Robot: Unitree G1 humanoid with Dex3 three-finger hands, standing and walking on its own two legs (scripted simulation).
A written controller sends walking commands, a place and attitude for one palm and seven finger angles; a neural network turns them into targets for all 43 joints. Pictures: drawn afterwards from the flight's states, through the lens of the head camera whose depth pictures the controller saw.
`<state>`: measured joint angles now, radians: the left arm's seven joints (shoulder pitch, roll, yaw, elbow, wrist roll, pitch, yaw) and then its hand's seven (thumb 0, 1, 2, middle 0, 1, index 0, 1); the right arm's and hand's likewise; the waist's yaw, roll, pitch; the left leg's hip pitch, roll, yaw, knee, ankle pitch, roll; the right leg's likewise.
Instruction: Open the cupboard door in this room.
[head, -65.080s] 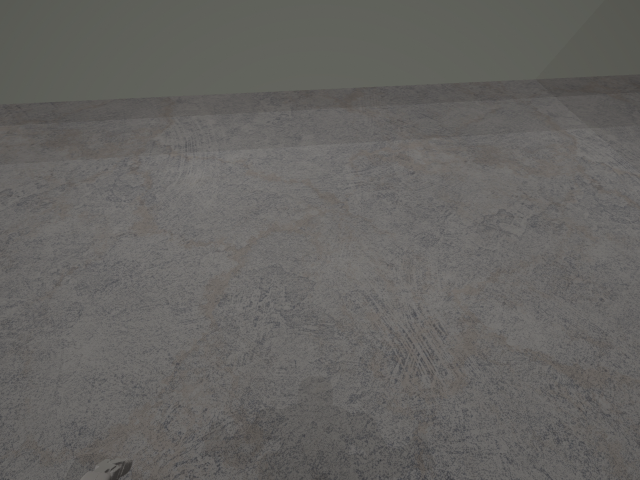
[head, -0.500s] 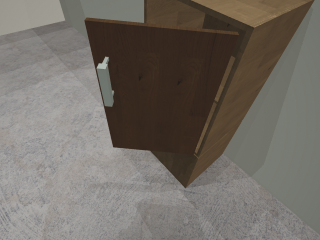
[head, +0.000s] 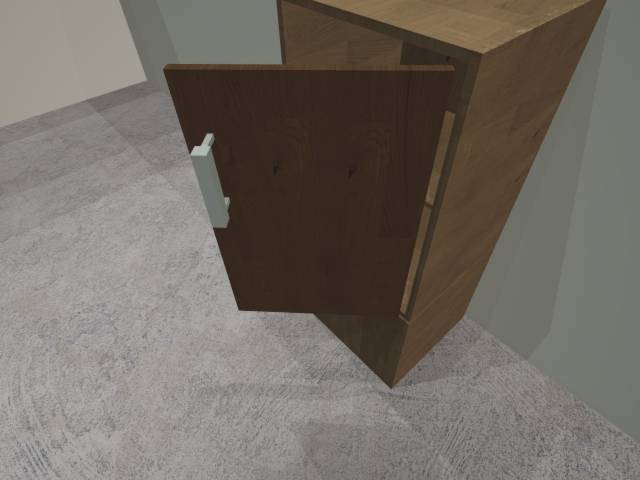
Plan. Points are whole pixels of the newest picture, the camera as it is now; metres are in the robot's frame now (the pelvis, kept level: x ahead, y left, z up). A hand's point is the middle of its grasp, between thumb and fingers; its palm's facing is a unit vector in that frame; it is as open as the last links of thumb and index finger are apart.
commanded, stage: come to a stop and stand still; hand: left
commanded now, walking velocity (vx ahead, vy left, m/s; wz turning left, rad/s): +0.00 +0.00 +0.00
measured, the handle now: (214, 181) +0.53 +0.21 +0.09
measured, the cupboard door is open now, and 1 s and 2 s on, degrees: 45 45 45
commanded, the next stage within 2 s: look again from close up in 0.26 s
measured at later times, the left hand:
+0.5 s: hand out of the picture +0.02 +0.18 -0.16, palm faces -0.02 -0.98 -0.19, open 7.3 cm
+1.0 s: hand out of the picture +0.04 +0.18 -0.16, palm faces +0.04 -0.98 -0.18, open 7.3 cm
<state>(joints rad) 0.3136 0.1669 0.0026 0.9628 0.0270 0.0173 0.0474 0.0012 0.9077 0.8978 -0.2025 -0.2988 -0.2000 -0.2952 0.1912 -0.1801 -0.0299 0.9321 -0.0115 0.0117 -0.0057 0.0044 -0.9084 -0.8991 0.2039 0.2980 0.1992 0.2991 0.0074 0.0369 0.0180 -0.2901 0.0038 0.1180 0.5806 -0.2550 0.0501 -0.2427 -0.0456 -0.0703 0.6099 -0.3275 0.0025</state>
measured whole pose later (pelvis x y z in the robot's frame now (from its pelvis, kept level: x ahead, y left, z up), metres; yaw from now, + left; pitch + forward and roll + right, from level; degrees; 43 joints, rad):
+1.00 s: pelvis +0.03 +0.01 +0.01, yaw +0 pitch -1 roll +0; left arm 0.35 0.15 -0.01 0.94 -0.01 0.06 0.05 0.01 0.92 0.90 -0.20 -0.30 -0.20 -0.30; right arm 0.26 -0.17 0.01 1.06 0.01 -0.03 -0.02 0.01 -0.92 -0.90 0.20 0.30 0.20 0.30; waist 0.00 -0.02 0.03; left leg -0.22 -0.01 0.12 0.45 -0.23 0.06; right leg -0.16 -0.04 -0.07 0.44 -0.27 0.02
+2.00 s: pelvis +0.01 -0.01 -0.03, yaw +2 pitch +8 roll -1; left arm 0.25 0.33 0.32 0.16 -0.36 -0.29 -0.44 0.00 -0.11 0.46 -0.27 -0.95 -0.27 -0.95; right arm 0.30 -0.30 -0.01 0.63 0.06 -0.24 -0.09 0.02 -0.90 -0.90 0.21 0.30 0.20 0.30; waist -0.01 0.04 -0.07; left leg -0.62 0.04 0.05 0.85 -0.37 0.03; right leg -0.53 -0.01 -0.10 0.82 -0.43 -0.02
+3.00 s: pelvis +0.01 -0.01 +0.00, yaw +3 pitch +2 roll -1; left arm -0.08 0.44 0.44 0.35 -0.33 -0.10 -0.48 -0.02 -0.50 0.30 -0.30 -1.20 -0.30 -1.20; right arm 0.28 -0.28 0.05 0.62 0.06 -0.23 -0.11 0.01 -0.90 -0.90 0.21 0.30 0.20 0.30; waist 0.00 0.04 -0.03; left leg -0.39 0.02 0.06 0.63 -0.28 0.03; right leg -0.29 -0.02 -0.10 0.59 -0.34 -0.01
